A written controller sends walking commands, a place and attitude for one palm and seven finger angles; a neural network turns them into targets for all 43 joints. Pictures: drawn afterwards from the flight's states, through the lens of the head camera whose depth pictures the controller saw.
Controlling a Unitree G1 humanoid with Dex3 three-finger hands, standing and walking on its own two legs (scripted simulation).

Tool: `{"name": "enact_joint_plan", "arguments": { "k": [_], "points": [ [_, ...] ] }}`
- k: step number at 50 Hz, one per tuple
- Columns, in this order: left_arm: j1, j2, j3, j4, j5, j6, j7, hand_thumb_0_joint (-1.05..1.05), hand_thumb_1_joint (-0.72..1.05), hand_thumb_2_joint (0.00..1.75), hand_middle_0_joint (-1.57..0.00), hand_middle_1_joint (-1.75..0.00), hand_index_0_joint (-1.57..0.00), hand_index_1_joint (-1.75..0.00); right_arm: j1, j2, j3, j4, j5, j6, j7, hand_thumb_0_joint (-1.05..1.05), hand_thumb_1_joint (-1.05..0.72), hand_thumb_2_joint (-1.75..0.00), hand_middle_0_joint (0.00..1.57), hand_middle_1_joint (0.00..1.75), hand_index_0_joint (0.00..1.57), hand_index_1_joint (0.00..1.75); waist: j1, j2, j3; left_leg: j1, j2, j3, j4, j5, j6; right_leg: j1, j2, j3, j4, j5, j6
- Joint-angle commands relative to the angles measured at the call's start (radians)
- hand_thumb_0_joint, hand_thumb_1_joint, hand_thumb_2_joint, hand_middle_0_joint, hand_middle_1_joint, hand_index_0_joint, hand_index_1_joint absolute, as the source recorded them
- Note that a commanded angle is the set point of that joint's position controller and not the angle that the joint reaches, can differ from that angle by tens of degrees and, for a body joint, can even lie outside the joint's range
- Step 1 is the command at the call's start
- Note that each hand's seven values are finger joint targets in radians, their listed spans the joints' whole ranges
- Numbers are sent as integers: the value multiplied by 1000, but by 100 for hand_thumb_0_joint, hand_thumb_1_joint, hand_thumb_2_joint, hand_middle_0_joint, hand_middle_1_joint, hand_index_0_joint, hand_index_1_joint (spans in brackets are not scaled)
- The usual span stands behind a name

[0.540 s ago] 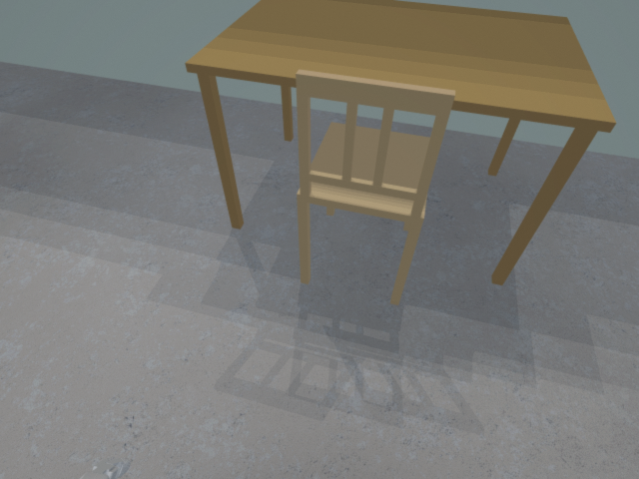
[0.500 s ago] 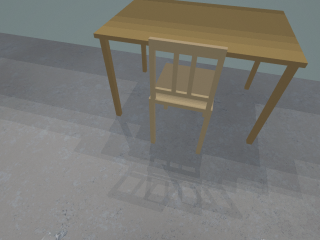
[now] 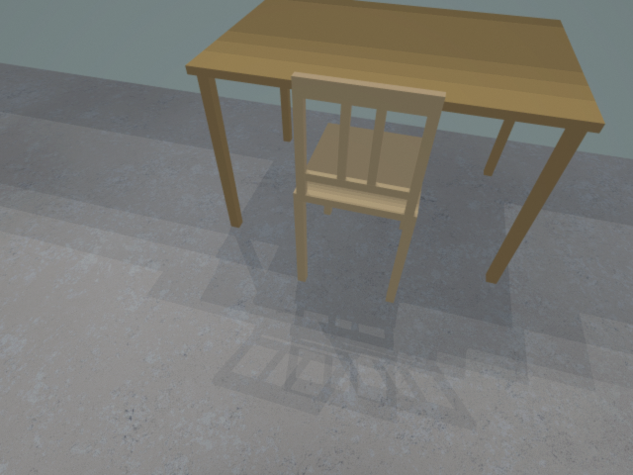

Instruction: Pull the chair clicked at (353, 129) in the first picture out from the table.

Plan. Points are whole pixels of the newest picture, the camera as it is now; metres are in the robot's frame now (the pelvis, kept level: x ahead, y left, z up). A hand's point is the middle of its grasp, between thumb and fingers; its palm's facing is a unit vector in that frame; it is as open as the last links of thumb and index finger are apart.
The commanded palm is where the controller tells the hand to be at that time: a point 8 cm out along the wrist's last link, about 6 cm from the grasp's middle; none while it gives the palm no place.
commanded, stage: stand and wait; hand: left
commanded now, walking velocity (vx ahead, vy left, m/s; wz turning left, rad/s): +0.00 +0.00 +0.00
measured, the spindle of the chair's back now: (343, 143) +0.93 -0.02 -0.11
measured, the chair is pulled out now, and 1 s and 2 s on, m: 0.00 0.00 0.00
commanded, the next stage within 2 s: look at it before walking up in 0.34 s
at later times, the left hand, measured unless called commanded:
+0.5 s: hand out of the picture +0.07 +0.24 -0.15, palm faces -0.04 -0.94 -0.35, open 7.4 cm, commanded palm none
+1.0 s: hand out of the picture +0.07 +0.25 -0.15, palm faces -0.04 -0.94 -0.35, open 7.4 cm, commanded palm none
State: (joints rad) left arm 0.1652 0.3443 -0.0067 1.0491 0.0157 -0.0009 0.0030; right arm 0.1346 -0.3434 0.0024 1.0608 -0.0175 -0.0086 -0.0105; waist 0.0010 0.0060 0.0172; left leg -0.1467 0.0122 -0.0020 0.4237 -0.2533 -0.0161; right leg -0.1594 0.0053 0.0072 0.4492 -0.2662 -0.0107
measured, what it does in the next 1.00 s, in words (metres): stands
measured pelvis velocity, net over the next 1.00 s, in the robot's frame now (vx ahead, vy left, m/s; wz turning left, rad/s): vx -0.01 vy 0.00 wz -0.01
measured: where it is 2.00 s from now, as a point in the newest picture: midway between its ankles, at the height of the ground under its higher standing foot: outside the picture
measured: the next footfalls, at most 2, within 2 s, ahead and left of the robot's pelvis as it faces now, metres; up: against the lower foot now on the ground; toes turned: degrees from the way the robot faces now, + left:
right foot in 1.94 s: +0.04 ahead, -0.14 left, +0.00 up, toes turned -19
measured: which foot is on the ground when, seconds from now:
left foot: down 0.00-1.00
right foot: down 0.00-1.00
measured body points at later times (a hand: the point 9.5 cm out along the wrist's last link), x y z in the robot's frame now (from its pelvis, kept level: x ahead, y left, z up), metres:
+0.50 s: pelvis -0.01 +0.00 +0.00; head -0.01 -0.01 +0.45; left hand +0.07 +0.29 -0.12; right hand +0.06 -0.30 -0.13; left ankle -0.02 +0.13 -0.74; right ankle -0.01 -0.11 -0.74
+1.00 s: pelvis -0.01 +0.00 +0.00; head -0.01 +0.00 +0.45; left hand +0.07 +0.30 -0.13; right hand +0.07 -0.29 -0.13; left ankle -0.02 +0.13 -0.74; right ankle -0.01 -0.11 -0.74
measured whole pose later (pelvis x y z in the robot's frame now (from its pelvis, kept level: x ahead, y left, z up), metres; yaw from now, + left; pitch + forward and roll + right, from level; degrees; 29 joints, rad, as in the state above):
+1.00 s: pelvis -0.01 +0.00 +0.00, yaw -1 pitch -1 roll +0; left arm 0.15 0.34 -0.01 1.09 0.02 -0.01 0.00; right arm 0.13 -0.34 0.01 1.11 -0.01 -0.02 -0.01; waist 0.00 0.00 0.02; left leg -0.13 0.02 0.01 0.36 -0.21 -0.02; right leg -0.14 0.01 0.02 0.38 -0.21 -0.01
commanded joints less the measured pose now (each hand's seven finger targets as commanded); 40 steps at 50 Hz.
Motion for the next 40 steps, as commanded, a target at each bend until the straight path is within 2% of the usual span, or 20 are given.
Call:
{"name": "enact_joint_plan", "arguments": {
  "k": [1, 11, 21, 25, 30, 40],
  "points": [
    [-68, 211, 49, -61, -7, -25, 10, 0, 90, 90, -20, -30, -20, -30, -63, -198, -40, -59, 7, -27, -8, 0, -90, -90, 20, 30, 20, 30, -1, -14, -61, 11, 101, -74, -69, 193, 46, 17, -123, 109, -85, 229, -30],
    [-73, 213, 47, -38, -6, -26, 8, 0, 90, 90, -20, -30, -20, -30, -51, -199, -37, -30, 7, -25, -6, 0, -90, -90, 20, 30, 20, 30, -2, -21, -25, -2, 99, -79, -96, 126, 42, -12, -122, 129, -126, 130, -30],
    [-75, 210, 46, -33, -6, -28, 9, 0, 90, 90, -20, -30, -20, -30, -45, -199, -36, -17, 6, -28, -5, 0, -90, -90, 20, 30, 20, 30, -4, -21, -38, 6, 104, -82, -102, 143, 40, -7, -120, 130, -132, 143, -29],
    [-70, 205, 45, -31, -6, -28, 9, 0, 90, 90, -20, -30, -20, -30, -48, -201, -36, -14, 7, -30, -5, 0, -90, -90, 20, 30, 20, 30, -1, 2, -44, 14, 108, -83, -106, 156, 42, -5, -117, 124, -124, 161, -26],
    [-70, 206, 46, -30, -6, -29, 9, 0, 90, 90, -20, -30, -20, -30, -45, -200, -36, -14, 8, -30, -6, 0, -90, -90, 20, 30, 20, 30, -2, -19, -49, 18, 110, -81, -104, 171, 41, 3, -118, 124, -125, 187, -26],
    [-64, 205, 44, -26, -5, -29, 10, 0, 90, 90, -20, -30, -20, -30, -49, -199, -37, -9, 9, -29, -6, 0, -90, -90, 20, 30, 20, 30, -1, -6, -49, 29, 112, -81, -109, 187, 41, 8, -120, 118, -127, 208, -23]
  ]
}}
